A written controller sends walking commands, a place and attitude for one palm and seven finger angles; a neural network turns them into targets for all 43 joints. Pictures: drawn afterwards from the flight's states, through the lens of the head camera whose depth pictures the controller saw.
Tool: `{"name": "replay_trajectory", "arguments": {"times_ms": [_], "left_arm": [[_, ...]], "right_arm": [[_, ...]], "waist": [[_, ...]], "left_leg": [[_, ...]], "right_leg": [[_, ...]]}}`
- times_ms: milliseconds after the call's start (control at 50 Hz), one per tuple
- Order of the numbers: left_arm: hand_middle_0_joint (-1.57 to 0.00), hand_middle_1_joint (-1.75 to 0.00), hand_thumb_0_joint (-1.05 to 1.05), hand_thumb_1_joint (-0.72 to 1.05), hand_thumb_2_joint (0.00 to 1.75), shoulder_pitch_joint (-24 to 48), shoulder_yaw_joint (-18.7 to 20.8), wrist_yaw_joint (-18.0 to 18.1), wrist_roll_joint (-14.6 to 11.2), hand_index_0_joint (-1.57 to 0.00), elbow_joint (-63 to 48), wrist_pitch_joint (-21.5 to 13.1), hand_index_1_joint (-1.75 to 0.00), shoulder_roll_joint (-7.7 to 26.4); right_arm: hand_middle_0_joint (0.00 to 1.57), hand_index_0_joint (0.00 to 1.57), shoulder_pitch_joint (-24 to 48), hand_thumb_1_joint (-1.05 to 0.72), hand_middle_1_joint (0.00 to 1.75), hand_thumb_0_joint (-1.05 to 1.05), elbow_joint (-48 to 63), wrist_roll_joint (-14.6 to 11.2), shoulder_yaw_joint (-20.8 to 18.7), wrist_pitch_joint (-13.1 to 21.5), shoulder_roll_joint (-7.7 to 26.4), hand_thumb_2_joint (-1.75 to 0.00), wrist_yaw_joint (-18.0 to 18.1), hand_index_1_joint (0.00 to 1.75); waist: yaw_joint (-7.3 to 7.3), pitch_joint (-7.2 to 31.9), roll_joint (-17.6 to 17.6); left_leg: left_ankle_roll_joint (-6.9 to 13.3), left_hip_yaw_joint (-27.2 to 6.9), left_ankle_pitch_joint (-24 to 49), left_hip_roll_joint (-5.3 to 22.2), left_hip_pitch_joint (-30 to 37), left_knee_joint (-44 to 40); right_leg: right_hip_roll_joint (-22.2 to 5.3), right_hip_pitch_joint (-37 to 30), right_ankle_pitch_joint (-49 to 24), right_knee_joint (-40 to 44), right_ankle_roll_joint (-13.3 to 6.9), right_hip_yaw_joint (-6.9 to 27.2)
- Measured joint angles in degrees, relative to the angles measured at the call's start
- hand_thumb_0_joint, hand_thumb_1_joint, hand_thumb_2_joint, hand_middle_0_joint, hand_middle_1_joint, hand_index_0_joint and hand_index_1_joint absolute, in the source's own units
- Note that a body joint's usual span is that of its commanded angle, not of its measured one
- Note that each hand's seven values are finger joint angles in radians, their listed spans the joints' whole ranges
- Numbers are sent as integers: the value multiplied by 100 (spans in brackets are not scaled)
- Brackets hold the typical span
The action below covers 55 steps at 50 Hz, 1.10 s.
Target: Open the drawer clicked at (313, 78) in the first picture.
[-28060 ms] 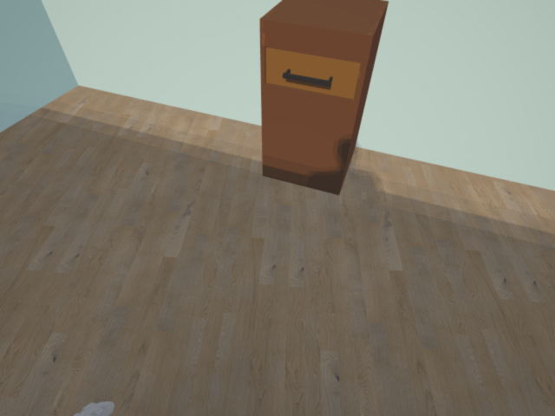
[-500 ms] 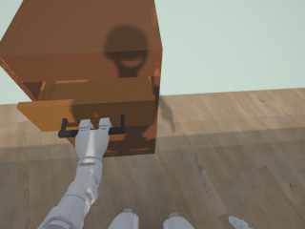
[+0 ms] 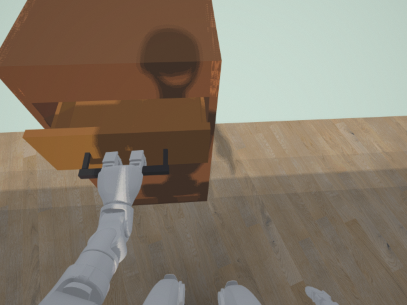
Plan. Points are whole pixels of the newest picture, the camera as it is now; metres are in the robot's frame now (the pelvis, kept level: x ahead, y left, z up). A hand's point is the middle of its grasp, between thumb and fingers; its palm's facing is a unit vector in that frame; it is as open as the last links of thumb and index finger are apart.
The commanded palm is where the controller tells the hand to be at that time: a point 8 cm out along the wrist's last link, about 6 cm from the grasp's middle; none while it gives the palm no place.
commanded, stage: open the thumb to release the handle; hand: left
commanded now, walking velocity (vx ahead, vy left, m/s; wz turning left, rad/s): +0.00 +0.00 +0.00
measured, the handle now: (125, 163) +0.42 +0.19 -0.05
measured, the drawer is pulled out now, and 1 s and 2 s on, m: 0.09 0.09 0.09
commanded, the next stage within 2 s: lift the hand off the handle in 0.42 s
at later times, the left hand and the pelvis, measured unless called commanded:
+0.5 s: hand (126, 188) +0.37 +0.18 -0.08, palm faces +0.01 -0.05 -1.00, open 13.0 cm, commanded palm +0.35 +0.16 -0.02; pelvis -0.03 +0.00 -0.01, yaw +0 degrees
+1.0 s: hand (139, 183) +0.38 +0.16 -0.07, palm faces -0.02 -0.04 -1.00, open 13.6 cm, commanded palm +0.36 +0.16 -0.01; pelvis -0.03 -0.01 -0.01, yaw +1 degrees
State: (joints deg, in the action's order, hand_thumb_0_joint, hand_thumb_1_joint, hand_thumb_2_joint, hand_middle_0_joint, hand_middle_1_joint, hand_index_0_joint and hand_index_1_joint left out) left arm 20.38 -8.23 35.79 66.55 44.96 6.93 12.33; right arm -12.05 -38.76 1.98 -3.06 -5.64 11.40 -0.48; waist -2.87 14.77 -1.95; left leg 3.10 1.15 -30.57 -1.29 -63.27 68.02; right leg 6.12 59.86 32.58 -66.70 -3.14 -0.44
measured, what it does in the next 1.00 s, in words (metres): stands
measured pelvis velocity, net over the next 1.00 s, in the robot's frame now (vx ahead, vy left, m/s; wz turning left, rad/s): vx -0.03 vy -0.01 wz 0.01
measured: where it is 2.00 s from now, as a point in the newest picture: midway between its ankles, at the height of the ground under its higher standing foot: outside the picture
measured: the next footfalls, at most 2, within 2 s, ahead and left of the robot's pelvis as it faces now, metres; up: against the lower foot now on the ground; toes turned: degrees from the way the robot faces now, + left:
none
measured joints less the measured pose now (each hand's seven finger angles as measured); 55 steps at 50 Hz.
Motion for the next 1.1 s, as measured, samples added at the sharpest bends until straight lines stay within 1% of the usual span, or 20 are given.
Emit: {"name": "replay_trajectory", "arguments": {"times_ms": [40, 100, 160, 220, 300, 380, 420, 460, 520, 580, 640, 680, 720, 760, 840, 940, 1040, 1100], "left_arm": [[-33, -131, 0, 73, 83, 231, 131, 23, -9, -36, 232, -13, -128, 128], [-35, -131, 0, 66, 80, 372, 245, -53, -186, -37, 323, 41, -129, 268], [-35, -130, 0, 53, 75, 390, 122, -213, -364, -38, 284, 63, -129, 311], [-34, -129, 1, 38, 68, 466, -30, -388, -421, -37, 343, -43, -128, 259], [-33, -126, 1, 13, 57, 607, -29, -427, -299, -36, 535, -357, -126, 182], [-32, -124, 0, -12, 46, 703, 122, -200, -79, -35, 702, -585, -124, 132], [-32, -123, 0, -22, 42, 744, 195, -33, -4, -34, 766, -589, -123, 131], [-32, -122, 0, -30, 38, 793, 228, 126, 27, -34, 821, -521, -122, 121], [-31, -121, 0, -38, 35, 896, 213, 262, -3, -33, 931, -318, -121, 95], [-30, -120, 0, -43, 33, 1056, -74, 271, -211, -33, 1061, 31, -120, -4], [-29, -120, 0, -46, 31, 1178, -166, 160, -337, -32, 1163, 154, -120, -140], [-30, -120, 0, -47, 31, 1252, -169, 77, -337, -32, 1265, 140, -120, -185], [-30, -120, 0, -48, 31, 1343, -154, 45, -276, -32, 1416, 93, -120, -189], [-31, -121, 0, -48, 30, 1398, -70, 97, -208, -33, 1516, 63, -120, -179], [-33, -125, 0, -48, 30, 1406, 5, 257, -142, -35, 1562, -54, -122, -131], [-34, -125, 0, -49, 30, 1422, 18, 287, -170, -35, 1494, -29, -124, -106], [-34, -123, 0, -49, 30, 1342, 44, 121, -260, -36, 1418, 60, -123, -71], [-33, -122, 0, -49, 30, 1234, 109, 7, -323, -37, 1344, 22, -122, -35]], "right_arm": [[20, 20, 22, -90, 30, 1, -33, 7, -12, 38, 2, -90, 32, 29], [20, 20, -2, -90, 30, 1, -53, -2, -64, 75, 22, -90, 15, 29], [20, 20, -76, -91, 30, 1, -91, -38, -98, 66, 52, -90, -2, 29], [20, 20, -162, -91, 30, 1, -143, -70, -99, 48, 63, -90, 22, 29], [20, 20, -231, -90, 30, 1, -170, -68, -75, 37, 46, -90, 59, 29], [20, 20, -232, -90, 30, 1, -147, -35, -77, 28, 42, -90, 44, 29], [20, 20, -221, -90, 30, 1, -132, -16, -95, 21, 47, -90, 18, 29], [20, 20, -205, -90, 30, 1, -137, -2, -118, 15, 52, -90, -20, 29], [20, 20, -184, -90, 30, 1, -179, -4, -129, 3, 54, -90, -65, 29], [20, 20, -191, -91, 30, 1, -254, -25, -160, 18, 39, -90, -146, 29], [20, 20, -196, -91, 30, 1, -323, -51, -114, 11, 9, -90, -144, 29], [20, 20, -201, -91, 30, 1, -332, -57, -71, 16, -9, -90, -111, 29], [20, 20, -205, -90, 30, 1, -318, -59, -29, 36, -22, -90, -73, 29], [20, 20, -218, -90, 30, 1, -286, -53, -6, 70, -24, -90, -37, 29], [20, 20, -249, -90, 30, 1, -258, -33, -6, 116, 13, -90, -12, 29], [20, 20, -205, -90, 30, 1, -276, -42, -25, 117, 39, -90, -11, 29], [20, 20, -174, -91, 30, 1, -260, -74, -27, 87, 25, -90, 25, 29], [20, 20, -205, -91, 30, 1, -241, -93, -20, 92, 12, -90, 62, 29]], "waist": [[-7, -23, -6], [23, -61, -53], [80, -86, -98], [108, -66, -109], [75, -12, -74], [4, 24, -67], [-19, 19, -84], [-25, -6, -100], [-21, -45, -118], [7, -85, -135], [2, -73, -107], [-39, -47, -101], [-95, -25, -94], [-137, -7, -91], [-140, 16, -104], [-139, -48, -92], [-173, -107, -99], [-180, -107, -99]], "left_leg": [[-7, -28, 4, -6, -122, 82], [-11, -51, 23, -2, -229, 143], [-2, -62, 58, -10, -213, 114], [9, -75, 98, -32, -171, 67], [16, -79, 118, -38, -206, 93], [18, -72, 110, -18, -359, 217], [19, -67, 108, -10, -448, 285], [22, -59, 114, -6, -515, 333], [22, -48, 143, -8, -570, 351], [21, -61, 192, -28, -546, 299], [17, -56, 237, -39, -486, 211], [11, -60, 253, -41, -451, 168], [5, -60, 256, -38, -439, 149], [-3, -61, 247, -29, -461, 161], [-21, -72, 223, -24, -541, 224], [-49, -84, 234, -26, -554, 228], [-79, -81, 290, -9, -364, 45], [-95, -69, 322, 4, -196, -107]], "right_leg": [[-6, 110, 6, -76, -8, -38], [-4, 204, -15, -118, -7, -68], [-13, 178, -50, -78, 7, -78], [-35, 128, -78, -30, 18, -89], [-42, 161, -91, -60, 17, -98], [-26, 316, -90, -178, 15, -106], [-20, 407, -90, -245, 17, -108], [-18, 477, -96, -298, 22, -107], [-25, 539, -117, -332, 29, -102], [-45, 511, -152, -288, 34, -113], [-57, 461, -186, -223, 32, -103], [-59, 429, -198, -186, 24, -102], [-56, 421, -201, -173, 15, -101], [-46, 446, -195, -186, 3, -103], [-40, 529, -166, -256, -16, -120], [-43, 551, -162, -284, -40, -134], [-26, 380, -226, -116, -63, -112], [-12, 227, -266, 24, -76, -85]]}}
